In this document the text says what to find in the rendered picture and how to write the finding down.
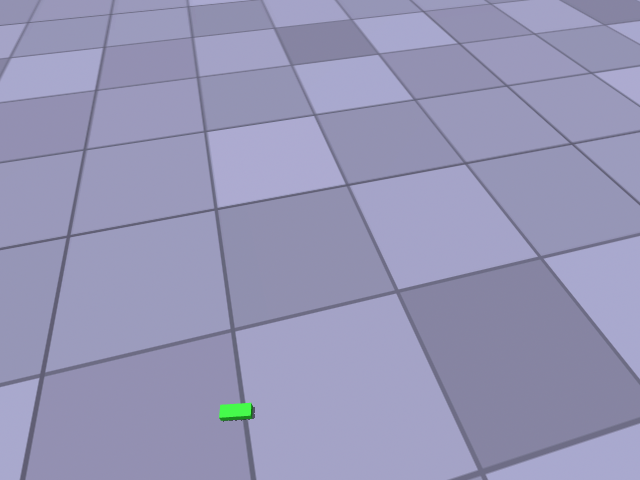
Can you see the small box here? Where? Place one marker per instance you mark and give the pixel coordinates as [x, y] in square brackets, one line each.
[236, 411]

